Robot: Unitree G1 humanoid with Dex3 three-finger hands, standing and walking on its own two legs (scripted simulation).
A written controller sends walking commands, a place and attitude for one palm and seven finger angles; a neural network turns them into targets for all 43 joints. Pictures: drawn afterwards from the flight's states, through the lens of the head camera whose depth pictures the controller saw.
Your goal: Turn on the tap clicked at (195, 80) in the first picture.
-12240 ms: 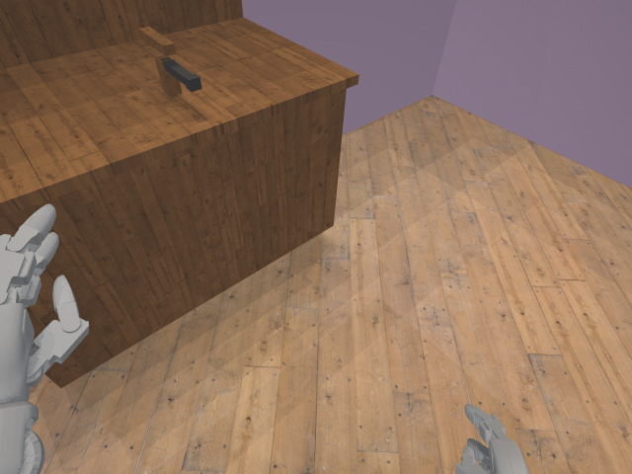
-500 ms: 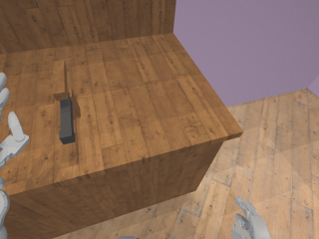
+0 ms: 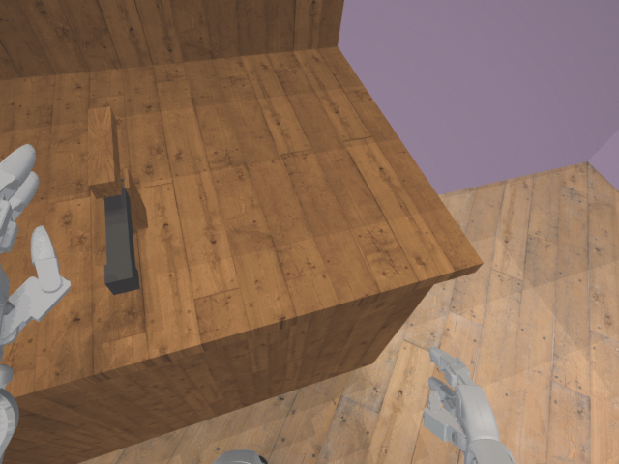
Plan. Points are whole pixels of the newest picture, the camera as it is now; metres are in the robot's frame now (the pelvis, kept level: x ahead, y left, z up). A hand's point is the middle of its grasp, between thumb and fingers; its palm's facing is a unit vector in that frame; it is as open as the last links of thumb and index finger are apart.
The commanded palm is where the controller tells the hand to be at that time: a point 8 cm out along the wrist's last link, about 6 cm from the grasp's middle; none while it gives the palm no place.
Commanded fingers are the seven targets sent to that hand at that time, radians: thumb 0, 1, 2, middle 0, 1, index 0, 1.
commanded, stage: shuffle to correct the standing spot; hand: left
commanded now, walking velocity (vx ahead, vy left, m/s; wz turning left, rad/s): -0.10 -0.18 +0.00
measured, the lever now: (122, 277) +0.28 +0.25 +0.07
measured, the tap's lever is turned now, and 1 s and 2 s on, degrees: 0 0 0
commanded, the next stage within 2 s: come to a stop and stand still in 1.82 s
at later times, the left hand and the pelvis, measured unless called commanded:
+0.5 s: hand (122, 322) +0.21 +0.19 +0.15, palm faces +0.27 -0.85 -0.45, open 7.4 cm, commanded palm +0.14 +0.23 +0.18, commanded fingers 0.00 0.90 0.90 -0.20 -0.30 -0.20 -0.30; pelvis -0.03 -0.04 +0.00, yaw -1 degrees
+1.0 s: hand (90, 327) +0.20 +0.22 +0.16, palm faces +0.36 -0.86 -0.36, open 7.4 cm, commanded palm +0.12 +0.25 +0.18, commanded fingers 0.00 0.90 0.90 -0.20 -0.30 -0.20 -0.30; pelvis -0.04 -0.03 -0.01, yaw -1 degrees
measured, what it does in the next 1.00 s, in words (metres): stands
